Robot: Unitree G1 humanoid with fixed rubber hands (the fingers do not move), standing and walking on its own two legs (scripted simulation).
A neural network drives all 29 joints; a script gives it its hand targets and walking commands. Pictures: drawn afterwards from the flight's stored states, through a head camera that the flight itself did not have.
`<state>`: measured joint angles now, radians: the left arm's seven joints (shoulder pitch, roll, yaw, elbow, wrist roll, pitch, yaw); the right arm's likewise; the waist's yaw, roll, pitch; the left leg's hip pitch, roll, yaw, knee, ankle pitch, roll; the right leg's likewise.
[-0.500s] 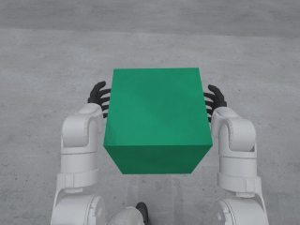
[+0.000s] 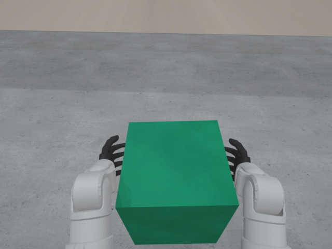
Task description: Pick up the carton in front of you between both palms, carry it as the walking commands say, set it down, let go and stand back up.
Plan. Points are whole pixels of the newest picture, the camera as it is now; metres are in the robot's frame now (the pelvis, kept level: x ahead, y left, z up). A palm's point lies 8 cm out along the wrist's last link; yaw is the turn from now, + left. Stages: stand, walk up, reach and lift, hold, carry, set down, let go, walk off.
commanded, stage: carry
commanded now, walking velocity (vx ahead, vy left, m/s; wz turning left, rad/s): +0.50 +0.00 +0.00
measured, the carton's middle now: (174, 185) +0.27 +0.00 +0.02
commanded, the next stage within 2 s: none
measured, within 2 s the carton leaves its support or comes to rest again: neither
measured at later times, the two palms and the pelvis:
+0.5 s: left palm (125, 87) +0.56 +0.16 +0.11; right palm (217, 89) +0.56 -0.14 +0.11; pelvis +0.30 +0.01 +0.00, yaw +0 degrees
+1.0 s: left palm (134, 53) +0.79 +0.15 +0.12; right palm (208, 57) +0.79 -0.14 +0.10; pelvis +0.53 +0.01 +0.01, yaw +0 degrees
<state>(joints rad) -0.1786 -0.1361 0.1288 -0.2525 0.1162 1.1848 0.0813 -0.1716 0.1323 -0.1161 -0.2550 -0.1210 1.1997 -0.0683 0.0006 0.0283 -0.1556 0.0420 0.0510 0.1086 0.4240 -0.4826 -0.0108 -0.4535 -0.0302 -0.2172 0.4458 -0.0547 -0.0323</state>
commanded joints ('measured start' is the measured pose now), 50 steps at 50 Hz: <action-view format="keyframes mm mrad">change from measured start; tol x32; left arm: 1 -408 -905 -706 9 -383 14 -264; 50 -347 -874 -696 -14 -383 45 -268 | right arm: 1 -490 894 715 -96 395 11 246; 50 -452 851 722 -113 391 39 241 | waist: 1 27 -307 -302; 25 -5 -167 -82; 28 -34 298 -319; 50 -7 -133 -181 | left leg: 1 -583 -45 40 643 264 -18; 22 -657 28 76 89 470 20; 26 -112 -34 136 9 410 48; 28 261 376 -557 -120 676 270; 39 -63 217 19 -114 919 134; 50 -228 106 -3 54 383 -21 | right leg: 1 745 -372 647 -153 -268 -158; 25 521 -174 3 19 497 -18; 29 -155 33 172 883 -460 65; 44 266 -51 57 -96 150 63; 50 335 -205 192 6 480 -14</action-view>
